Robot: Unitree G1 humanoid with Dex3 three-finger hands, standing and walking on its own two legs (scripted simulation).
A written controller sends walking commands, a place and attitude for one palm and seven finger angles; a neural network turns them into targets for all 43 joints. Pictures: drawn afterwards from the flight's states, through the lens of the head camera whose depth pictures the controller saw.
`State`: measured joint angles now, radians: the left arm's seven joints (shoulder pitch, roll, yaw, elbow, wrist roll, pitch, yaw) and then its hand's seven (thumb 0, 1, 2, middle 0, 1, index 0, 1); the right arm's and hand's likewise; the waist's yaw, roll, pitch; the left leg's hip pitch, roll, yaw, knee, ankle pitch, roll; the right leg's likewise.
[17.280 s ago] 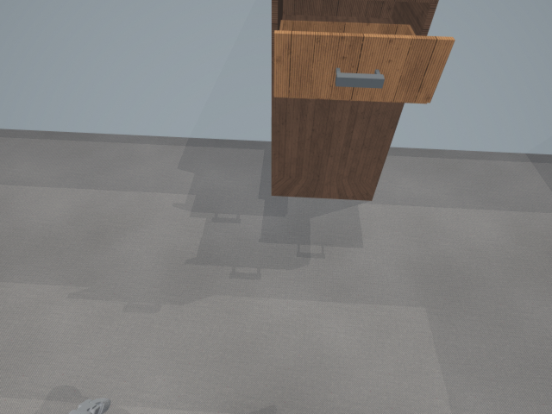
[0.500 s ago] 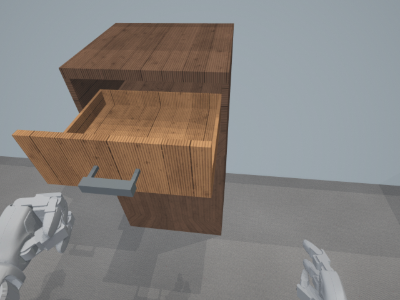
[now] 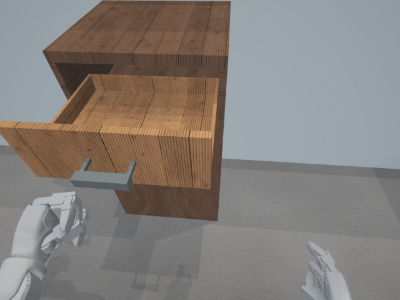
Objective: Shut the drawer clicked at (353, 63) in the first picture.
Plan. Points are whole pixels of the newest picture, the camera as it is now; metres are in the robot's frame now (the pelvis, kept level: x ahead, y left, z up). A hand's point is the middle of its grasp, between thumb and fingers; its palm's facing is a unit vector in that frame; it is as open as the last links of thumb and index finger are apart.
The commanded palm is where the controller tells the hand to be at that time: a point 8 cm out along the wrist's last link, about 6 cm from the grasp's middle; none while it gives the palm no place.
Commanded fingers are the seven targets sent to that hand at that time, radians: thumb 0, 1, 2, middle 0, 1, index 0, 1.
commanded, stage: bring the fist close to the handle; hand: left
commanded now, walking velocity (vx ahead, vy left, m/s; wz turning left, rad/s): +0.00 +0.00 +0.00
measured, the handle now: (106, 171) +0.36 +0.25 +0.05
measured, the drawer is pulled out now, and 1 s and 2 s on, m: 0.27 0.27 0.17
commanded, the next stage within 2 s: push the drawer shut in 0.86 s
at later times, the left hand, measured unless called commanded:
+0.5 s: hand (105, 212) +0.26 +0.22 +0.05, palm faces +0.02 -1.00 -0.05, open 3.3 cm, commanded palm +0.24 +0.27 +0.05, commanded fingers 0.00 0.90 0.90 -1.40 -1.60 -1.40 -1.60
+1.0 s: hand (108, 213) +0.26 +0.21 +0.05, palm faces +0.03 -1.00 -0.07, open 3.3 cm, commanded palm +0.24 +0.27 +0.05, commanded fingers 0.00 0.90 0.90 -1.40 -1.60 -1.40 -1.60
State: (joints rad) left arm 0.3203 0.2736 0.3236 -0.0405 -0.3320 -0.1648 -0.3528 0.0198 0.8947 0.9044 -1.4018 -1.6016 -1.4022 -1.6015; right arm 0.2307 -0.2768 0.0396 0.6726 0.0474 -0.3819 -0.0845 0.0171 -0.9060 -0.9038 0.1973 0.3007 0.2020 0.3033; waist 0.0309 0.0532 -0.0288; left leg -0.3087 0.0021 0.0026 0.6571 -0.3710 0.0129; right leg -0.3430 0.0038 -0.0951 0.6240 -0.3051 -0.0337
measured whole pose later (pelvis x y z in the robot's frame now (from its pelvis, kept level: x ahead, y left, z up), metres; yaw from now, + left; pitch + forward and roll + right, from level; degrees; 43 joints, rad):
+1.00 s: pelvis +0.00 +0.00 -0.02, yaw +0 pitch +8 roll +0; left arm 0.16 0.25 0.25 0.15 -0.28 -0.30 -0.28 0.02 0.89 0.90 -1.40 -1.60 -1.40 -1.60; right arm 0.23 -0.26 0.03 0.61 0.04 -0.23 -0.06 0.02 -0.91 -0.90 0.20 0.30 0.20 0.30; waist 0.00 0.05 -0.06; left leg -0.51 -0.01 0.01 0.80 -0.42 0.02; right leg -0.55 -0.01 -0.09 0.78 -0.36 -0.03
